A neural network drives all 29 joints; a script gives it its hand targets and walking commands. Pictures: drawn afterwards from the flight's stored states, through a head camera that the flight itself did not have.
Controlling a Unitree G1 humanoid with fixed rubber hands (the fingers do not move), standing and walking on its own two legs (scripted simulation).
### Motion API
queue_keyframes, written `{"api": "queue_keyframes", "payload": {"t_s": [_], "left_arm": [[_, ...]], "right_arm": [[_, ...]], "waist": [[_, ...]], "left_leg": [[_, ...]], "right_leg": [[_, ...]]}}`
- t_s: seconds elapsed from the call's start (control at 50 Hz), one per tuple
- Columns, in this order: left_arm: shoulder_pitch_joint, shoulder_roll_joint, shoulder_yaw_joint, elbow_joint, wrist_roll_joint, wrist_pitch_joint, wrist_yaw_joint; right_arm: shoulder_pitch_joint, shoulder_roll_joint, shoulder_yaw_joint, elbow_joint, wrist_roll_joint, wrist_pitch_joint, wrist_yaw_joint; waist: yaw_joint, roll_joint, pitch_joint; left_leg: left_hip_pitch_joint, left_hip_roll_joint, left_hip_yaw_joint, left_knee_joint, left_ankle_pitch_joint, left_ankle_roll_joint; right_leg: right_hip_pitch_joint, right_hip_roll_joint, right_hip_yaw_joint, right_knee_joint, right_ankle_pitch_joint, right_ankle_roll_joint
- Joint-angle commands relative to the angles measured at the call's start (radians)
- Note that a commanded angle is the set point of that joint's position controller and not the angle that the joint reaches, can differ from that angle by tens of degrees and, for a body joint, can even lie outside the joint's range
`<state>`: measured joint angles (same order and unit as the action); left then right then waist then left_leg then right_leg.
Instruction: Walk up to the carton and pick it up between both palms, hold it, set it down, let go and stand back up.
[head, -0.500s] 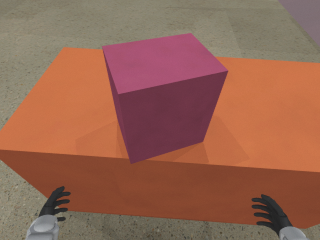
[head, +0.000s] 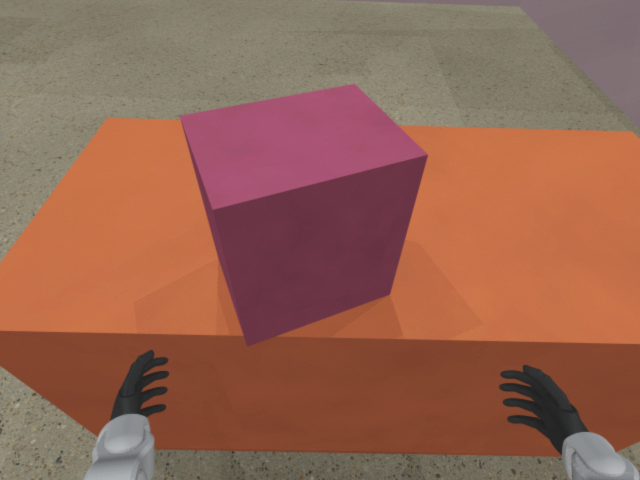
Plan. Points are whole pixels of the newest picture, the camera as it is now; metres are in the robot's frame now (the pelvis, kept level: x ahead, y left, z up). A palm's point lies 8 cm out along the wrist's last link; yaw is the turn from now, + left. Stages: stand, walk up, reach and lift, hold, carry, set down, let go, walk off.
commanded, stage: reach and lift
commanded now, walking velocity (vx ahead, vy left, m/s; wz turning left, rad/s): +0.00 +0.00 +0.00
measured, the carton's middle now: (299, 217) +0.46 +0.07 +0.06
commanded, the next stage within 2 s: none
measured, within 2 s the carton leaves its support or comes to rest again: neither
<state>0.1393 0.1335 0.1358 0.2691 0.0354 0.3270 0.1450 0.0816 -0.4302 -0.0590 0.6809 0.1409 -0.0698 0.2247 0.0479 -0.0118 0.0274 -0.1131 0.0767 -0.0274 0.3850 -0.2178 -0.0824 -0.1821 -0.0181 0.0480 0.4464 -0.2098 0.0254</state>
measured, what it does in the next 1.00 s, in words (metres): stands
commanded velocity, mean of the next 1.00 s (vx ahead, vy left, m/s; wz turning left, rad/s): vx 0.00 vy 0.00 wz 0.00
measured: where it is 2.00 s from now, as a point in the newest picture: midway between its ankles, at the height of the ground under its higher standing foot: outside the picture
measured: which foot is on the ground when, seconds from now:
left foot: down 0.00-1.00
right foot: down 0.00-1.00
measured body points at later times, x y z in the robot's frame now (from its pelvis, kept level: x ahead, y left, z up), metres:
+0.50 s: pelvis +0.04 +0.01 +0.00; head +0.04 +0.02 +0.45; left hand +0.21 +0.23 +0.00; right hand +0.24 -0.29 -0.02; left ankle +0.00 +0.17 -0.74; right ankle +0.02 -0.13 -0.74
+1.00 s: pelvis +0.00 +0.00 -0.01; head +0.00 +0.00 +0.44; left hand +0.22 +0.21 +0.03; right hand +0.28 -0.28 +0.01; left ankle +0.00 +0.17 -0.74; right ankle +0.02 -0.13 -0.74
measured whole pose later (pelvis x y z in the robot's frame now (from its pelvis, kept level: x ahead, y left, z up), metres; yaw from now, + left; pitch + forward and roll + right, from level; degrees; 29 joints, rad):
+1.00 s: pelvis +0.00 +0.00 -0.01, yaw -1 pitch +1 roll +0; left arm 0.22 -0.02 0.02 0.00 -0.03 0.08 0.28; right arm -0.02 -0.60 0.13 0.73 0.55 -0.34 0.35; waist 0.10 0.00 -0.05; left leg -0.23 0.09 -0.03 0.48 -0.27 -0.08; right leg -0.29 0.01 0.07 0.50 -0.23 0.01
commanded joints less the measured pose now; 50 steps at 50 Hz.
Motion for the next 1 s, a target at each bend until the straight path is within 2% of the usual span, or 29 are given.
{"api": "queue_keyframes", "payload": {"t_s": [0.0, 0.06, 0.08, 0.1, 0.14, 0.16, 0.18, 0.2, 0.22, 0.26, 0.32, 0.36, 0.38, 0.4, 0.44, 0.5, 0.56, 0.6, 0.64, 0.66, 0.76, 0.78, 0.84, 0.86, 0.88, 0.9, 0.92, 0.94, 0.98], "left_arm": [[-0.029, 0.06, 0.038, -0.189, 0.021, -0.088, 0.01], [0.048, 0.053, 0.036, -0.237, 0.02, -0.136, 0.016], [0.058, 0.058, 0.038, -0.233, 0.036, -0.151, 0.016], [0.071, 0.039, 0.02, -0.254, 0.022, -0.162, 0.015], [0.111, 0.037, 0.017, -0.243, 0.021, -0.186, 0.018], [0.126, 0.023, 0.025, -0.268, 0.026, -0.199, 0.019], [0.158, 0.009, -0.003, -0.278, 0.022, -0.209, 0.027], [0.143, 0.006, 0.002, -0.29, 0.014, -0.224, 0.027], [0.146, -0.002, -0.007, -0.306, 0.025, -0.232, 0.032], [0.182, -0.023, -0.023, -0.337, 0.003, -0.262, 0.043], [0.2, -0.062, -0.079, -0.383, -0.012, -0.281, 0.063], [0.231, -0.081, -0.093, -0.374, -0.008, -0.292, 0.067], [0.249, -0.079, -0.096, -0.37, -0.013, -0.294, 0.071], [0.246, -0.099, -0.083, -0.379, 0.006, -0.294, 0.076], [0.252, -0.107, -0.075, -0.368, 0.016, -0.305, 0.081], [0.238, -0.103, -0.071, -0.411, 0.018, -0.335, 0.089], [0.234, -0.119, -0.083, -0.422, 0.011, -0.361, 0.099], [0.237, -0.118, -0.089, -0.426, -0.005, -0.378, 0.102], [0.227, -0.134, -0.098, -0.411, 0.005, -0.382, 0.11], [0.227, -0.134, -0.111, -0.415, -0.009, -0.383, 0.11], [0.124, -0.163, -0.149, -0.42, -0.045, -0.357, 0.123], [0.104, -0.15, -0.124, -0.387, -0.035, -0.348, 0.121], [-0.008, -0.131, -0.112, -0.426, -0.053, -0.314, 0.134], [-0.018, -0.137, -0.129, -0.417, -0.058, -0.304, 0.135], [-0.044, -0.127, -0.103, -0.412, -0.051, -0.292, 0.138], [-0.023, -0.136, -0.107, -0.419, -0.066, -0.28, 0.14], [-0.05, -0.141, -0.112, -0.433, -0.068, -0.256, 0.142], [-0.043, -0.144, -0.104, -0.425, -0.063, -0.24, 0.143], [-0.098, -0.141, -0.106, -0.42, -0.07, -0.192, 0.146]], "right_arm": [[-0.072, -0.199, -0.016, -0.073, 0.044, -0.098, 0.008], [-0.013, -0.221, 0.002, -0.093, 0.09, -0.158, 0.006], [-0.029, -0.238, -0.008, -0.091, 0.091, -0.18, 0.002], [-0.017, -0.23, -0.003, -0.095, 0.105, -0.19, 0.005], [-0.007, -0.256, 0.002, -0.11, 0.127, -0.218, 0.004], [0.008, -0.257, 0.005, -0.1, 0.12, -0.231, 0.009], [0.035, -0.269, 0.004, -0.089, 0.141, -0.239, 0.016], [0.02, -0.263, 0.015, -0.103, 0.144, -0.25, 0.02], [0.017, -0.277, 0.02, -0.086, 0.15, -0.258, 0.024], [0.041, -0.304, 0.02, -0.088, 0.181, -0.28, 0.037], [0.035, -0.348, 0.017, -0.043, 0.233, -0.306, 0.065], [0.013, -0.356, 0.032, -0.013, 0.263, -0.319, 0.082], [0.03, -0.373, 0.038, -0.022, 0.277, -0.32, 0.087], [0.024, -0.368, 0.055, -0.011, 0.278, -0.329, 0.091], [0.014, -0.37, 0.08, -0.012, 0.303, -0.345, 0.095], [0.005, -0.382, 0.115, -0.022, 0.338, -0.371, 0.104], [-0.019, -0.4, 0.109, -0.009, 0.371, -0.402, 0.111], [-0.033, -0.412, 0.122, -0.012, 0.38, -0.418, 0.111], [-0.052, -0.407, 0.129, 0.011, 0.398, -0.422, 0.116], [-0.047, -0.418, 0.135, 0.032, 0.416, -0.425, 0.122], [-0.13, -0.449, 0.105, 0.073, 0.41, -0.392, 0.132], [-0.161, -0.434, 0.132, 0.067, 0.416, -0.377, 0.134], [-0.263, -0.419, 0.119, -0.002, 0.43, -0.344, 0.129], [-0.274, -0.426, 0.107, -0.006, 0.419, -0.329, 0.129], [-0.297, -0.399, 0.131, -0.042, 0.419, -0.311, 0.129], [-0.278, -0.402, 0.125, -0.065, 0.416, -0.291, 0.126], [-0.301, -0.411, 0.114, -0.079, 0.415, -0.275, 0.12], [-0.305, -0.407, 0.118, -0.081, 0.416, -0.26, 0.115], [-0.336, -0.425, 0.104, -0.078, 0.405, -0.22, 0.112]], "waist": [[0.01, -0.027, -0.082], [0.002, -0.038, -0.121], [0.0, -0.017, -0.107], [-0.007, -0.051, -0.096], [-0.006, -0.061, -0.104], [0.002, -0.072, -0.101], [-0.004, -0.044, -0.097], [-0.001, -0.073, -0.097], [0.004, -0.047, -0.088], [0.005, -0.072, -0.111], [0.005, -0.003, -0.115], [0.021, -0.008, -0.092], [0.016, -0.02, -0.095], [0.032, -0.005, -0.107], [0.048, -0.031, -0.102], [0.056, -0.07, -0.125], [0.055, -0.061, -0.142], [0.058, -0.078, -0.16], [0.059, -0.044, -0.171], [0.046, -0.036, -0.163], [0.022, -0.068, -0.118], [0.037, -0.087, -0.106], [0.053, -0.098, -0.131], [0.036, -0.111, -0.111], [0.061, -0.131, -0.105], [0.062, -0.146, -0.115], [0.048, -0.135, -0.118], [0.057, -0.129, -0.134], [0.042, -0.126, -0.12]], "left_leg": [[0.023, -0.121, 0.091, -0.071, 0.13, 0.039], [0.052, -0.123, 0.084, -0.048, 0.24, 0.028], [0.053, -0.125, 0.088, -0.05, 0.253, 0.024], [0.068, -0.121, 0.083, -0.047, 0.278, 0.021], [0.05, -0.117, 0.08, -0.042, 0.315, 0.02], [0.053, -0.122, 0.082, -0.044, 0.299, 0.021], [0.059, -0.115, 0.078, -0.043, 0.33, 0.016], [0.056, -0.115, 0.083, -0.046, 0.312, 0.018], [0.067, -0.112, 0.083, -0.043, 0.34, 0.008], [0.089, -0.098, 0.076, -0.032, 0.35, 0.011], [0.128, -0.084, 0.06, -0.02, 0.42, -0.008], [0.092, -0.083, 0.06, -0.013, 0.392, -0.007], [0.073, -0.087, 0.063, -0.011, 0.373, 0.002], [0.063, -0.086, 0.067, -0.009, 0.387, -0.002], [0.029, -0.09, 0.068, -0.001, 0.368, 0.007], [0.014, -0.09, 0.074, 0.013, 0.359, 0.014], [-0.009, -0.092, 0.075, 0.034, 0.327, 0.018], [-0.036, -0.096, 0.08, 0.04, 0.308, 0.023], [-0.047, -0.093, 0.071, 0.039, 0.277, 0.027], [-0.021, -0.093, 0.071, 0.051, 0.285, 0.029], [-0.072, -0.089, 0.068, 0.034, 0.116, 0.043], [-0.096, -0.088, 0.066, 0.03, 0.079, 0.05], [-0.135, -0.096, 0.078, 0.029, 0.014, 0.054], [-0.149, -0.098, 0.073, 0.028, -0.021, 0.063], [-0.158, -0.098, 0.077, 0.026, -0.05, 0.064], [-0.161, -0.095, 0.08, 0.024, -0.04, 0.07], [-0.145, -0.095, 0.078, 0.017, -0.038, 0.064], [-0.155, -0.094, 0.085, 0.018, -0.018, 0.065], [-0.123, -0.088, 0.076, 0.002, -0.011, 0.061]], "right_leg": [[0.053, 0.074, -0.072, -0.134, 0.12, -0.034], [0.082, 0.071, -0.08, -0.138, 0.249, -0.035], [0.076, 0.068, -0.076, -0.139, 0.248, -0.04], [0.078, 0.081, -0.082, -0.15, 0.27, -0.042], [0.11, 0.08, -0.077, -0.153, 0.32, -0.05], [0.102, 0.082, -0.076, -0.152, 0.304, -0.049], [0.096, 0.082, -0.078, -0.151, 0.299, -0.058], [0.093, 0.087, -0.076, -0.158, 0.278, -0.055], [0.09, 0.087, -0.079, -0.161, 0.268, -0.063], [0.071, 0.098, -0.078, -0.162, 0.267, -0.075], [0.023, 0.109, -0.096, -0.167, 0.243, -0.1], [0.017, 0.111, -0.082, -0.172, 0.217, -0.112], [0.026, 0.106, -0.082, -0.162, 0.228, -0.106], [0.035, 0.102, -0.076, -0.162, 0.234, -0.116], [0.045, 0.101, -0.069, -0.152, 0.263, -0.115], [0.05, 0.106, -0.057, -0.12, 0.301, -0.11], [0.033, 0.104, -0.047, -0.089, 0.306, -0.11], [0.038, 0.108, -0.047, -0.078, 0.302, -0.11], [0.029, 0.101, -0.038, -0.073, 0.27, -0.117], [-0.011, 0.107, -0.048, -0.07, 0.246, -0.118], [-0.074, 0.106, -0.044, -0.073, 0.076, -0.116], [-0.069, 0.097, -0.029, -0.083, 0.058, -0.116], [-0.072, 0.083, 0.001, -0.08, -0.01, -0.111], [-0.087, 0.078, 0.012, -0.088, -0.057, -0.108], [-0.089, 0.076, 0.019, -0.101, -0.105, -0.107], [-0.076, 0.07, 0.025, -0.104, -0.104, -0.109], [-0.077, 0.07, 0.026, -0.11, -0.106, -0.105], [-0.062, 0.067, 0.023, -0.106, -0.091, -0.109], [-0.075, 0.081, 0.01, -0.11, -0.072, -0.117]]}}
